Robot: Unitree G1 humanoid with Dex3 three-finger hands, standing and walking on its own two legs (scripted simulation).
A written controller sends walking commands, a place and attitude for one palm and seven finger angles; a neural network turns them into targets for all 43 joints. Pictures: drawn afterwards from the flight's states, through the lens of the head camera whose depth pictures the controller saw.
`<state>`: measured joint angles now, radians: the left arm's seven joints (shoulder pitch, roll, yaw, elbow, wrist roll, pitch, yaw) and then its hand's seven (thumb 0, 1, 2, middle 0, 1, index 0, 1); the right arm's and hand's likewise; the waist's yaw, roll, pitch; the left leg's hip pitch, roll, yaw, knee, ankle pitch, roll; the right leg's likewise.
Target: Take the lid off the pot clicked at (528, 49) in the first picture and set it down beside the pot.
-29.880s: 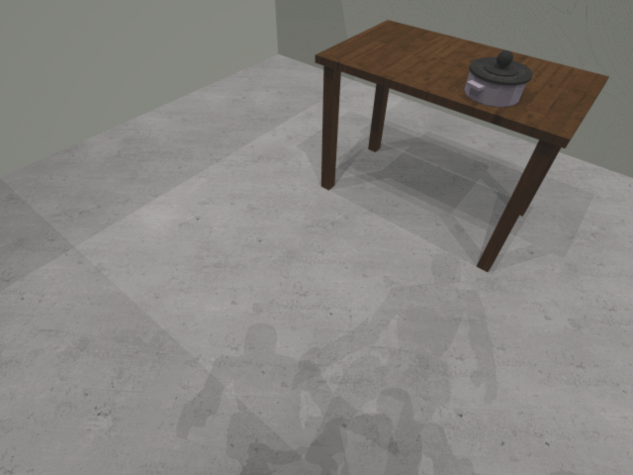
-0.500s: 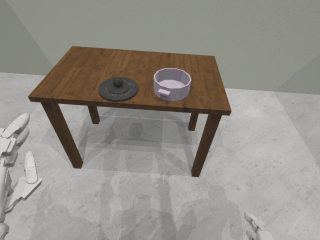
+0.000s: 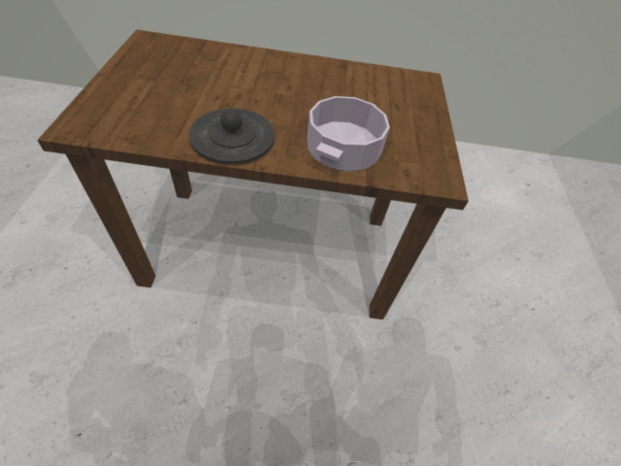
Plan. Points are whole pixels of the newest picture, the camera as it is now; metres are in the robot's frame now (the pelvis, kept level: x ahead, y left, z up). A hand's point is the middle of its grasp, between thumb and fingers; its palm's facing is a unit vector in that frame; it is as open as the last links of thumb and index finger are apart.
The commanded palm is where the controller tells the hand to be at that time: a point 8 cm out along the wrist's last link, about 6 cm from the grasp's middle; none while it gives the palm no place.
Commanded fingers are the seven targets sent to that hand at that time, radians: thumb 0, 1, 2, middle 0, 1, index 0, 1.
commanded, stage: stop stepping back and stand still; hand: left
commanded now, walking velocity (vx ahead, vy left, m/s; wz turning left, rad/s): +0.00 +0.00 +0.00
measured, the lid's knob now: (231, 120) +0.78 +0.20 -0.05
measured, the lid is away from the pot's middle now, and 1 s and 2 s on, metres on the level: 0.26 0.26 0.26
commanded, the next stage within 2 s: let the arm hang, fingers relaxed in 0.60 s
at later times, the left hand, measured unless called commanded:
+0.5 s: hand out of the picture +0.14 +0.18 -0.16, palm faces -0.03 -0.97 -0.22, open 7.4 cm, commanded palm none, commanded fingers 0.00 0.90 0.90 -0.20 -0.30 -0.20 -0.30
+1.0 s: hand out of the picture +0.09 +0.18 -0.16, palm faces -0.03 -0.98 -0.21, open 7.4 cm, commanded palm none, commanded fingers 0.00 0.90 0.90 -0.20 -0.30 -0.20 -0.30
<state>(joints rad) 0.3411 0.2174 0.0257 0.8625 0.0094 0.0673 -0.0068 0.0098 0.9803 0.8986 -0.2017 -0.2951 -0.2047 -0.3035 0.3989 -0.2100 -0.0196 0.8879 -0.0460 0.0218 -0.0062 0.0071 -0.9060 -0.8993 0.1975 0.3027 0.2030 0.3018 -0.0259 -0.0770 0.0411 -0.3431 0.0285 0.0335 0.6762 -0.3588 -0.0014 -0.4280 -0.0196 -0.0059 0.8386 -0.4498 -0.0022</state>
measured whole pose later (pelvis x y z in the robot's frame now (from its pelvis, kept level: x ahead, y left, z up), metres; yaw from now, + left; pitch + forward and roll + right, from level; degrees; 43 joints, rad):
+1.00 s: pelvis +0.05 +0.00 +0.01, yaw -3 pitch -1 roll +0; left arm 0.22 0.17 0.03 1.05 0.00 0.02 0.03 0.01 0.91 0.90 -0.20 -0.29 -0.20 -0.30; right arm 0.27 -0.15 -0.04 1.04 -0.02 0.03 -0.03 0.00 -0.91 -0.90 0.20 0.30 0.20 0.30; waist -0.02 -0.01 0.10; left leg -0.11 0.03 0.07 0.50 -0.37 0.00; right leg -0.17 0.00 0.05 0.52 -0.34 0.02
